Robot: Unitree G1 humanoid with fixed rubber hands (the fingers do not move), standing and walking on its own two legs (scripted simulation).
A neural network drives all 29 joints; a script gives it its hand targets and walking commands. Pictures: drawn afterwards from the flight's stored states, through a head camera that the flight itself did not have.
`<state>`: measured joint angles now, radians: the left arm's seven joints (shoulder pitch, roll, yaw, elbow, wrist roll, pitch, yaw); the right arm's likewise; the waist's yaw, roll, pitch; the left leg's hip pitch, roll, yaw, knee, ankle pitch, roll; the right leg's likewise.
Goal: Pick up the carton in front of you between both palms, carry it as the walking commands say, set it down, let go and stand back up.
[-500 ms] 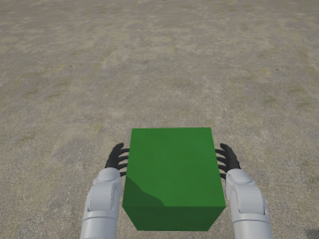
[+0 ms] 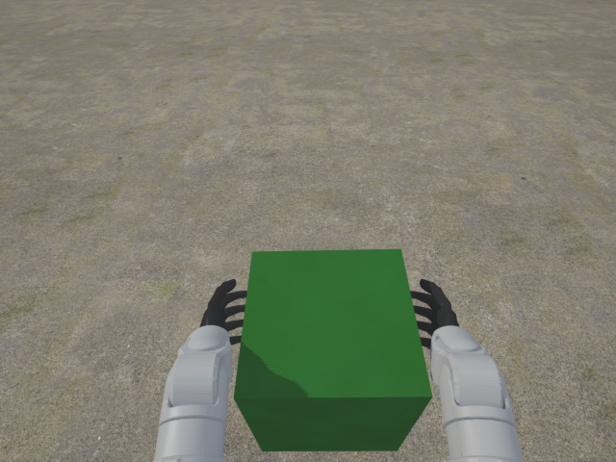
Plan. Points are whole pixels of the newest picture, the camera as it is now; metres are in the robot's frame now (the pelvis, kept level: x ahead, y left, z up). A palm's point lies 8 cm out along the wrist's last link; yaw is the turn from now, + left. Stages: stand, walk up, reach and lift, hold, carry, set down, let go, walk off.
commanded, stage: carry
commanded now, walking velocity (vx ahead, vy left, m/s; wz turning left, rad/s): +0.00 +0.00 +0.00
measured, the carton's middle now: (327, 355) +0.30 +0.00 -0.04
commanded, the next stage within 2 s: hold in 1.50 s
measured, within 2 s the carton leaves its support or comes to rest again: neither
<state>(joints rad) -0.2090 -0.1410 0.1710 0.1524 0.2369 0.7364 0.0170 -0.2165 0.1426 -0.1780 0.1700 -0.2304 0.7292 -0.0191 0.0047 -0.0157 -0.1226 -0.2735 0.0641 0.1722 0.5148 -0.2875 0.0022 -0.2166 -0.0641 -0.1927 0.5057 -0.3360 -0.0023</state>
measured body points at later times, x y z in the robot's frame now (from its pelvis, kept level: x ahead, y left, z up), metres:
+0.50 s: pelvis +0.00 +0.00 +0.00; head -0.02 +0.00 +0.45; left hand +0.29 +0.15 +0.03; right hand +0.29 -0.15 +0.03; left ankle -0.02 +0.11 -0.74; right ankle -0.05 -0.10 -0.74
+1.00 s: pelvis -0.04 +0.00 +0.00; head -0.06 +0.00 +0.45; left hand +0.26 +0.15 +0.04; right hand +0.26 -0.15 +0.03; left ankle -0.02 +0.11 -0.74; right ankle -0.05 -0.10 -0.74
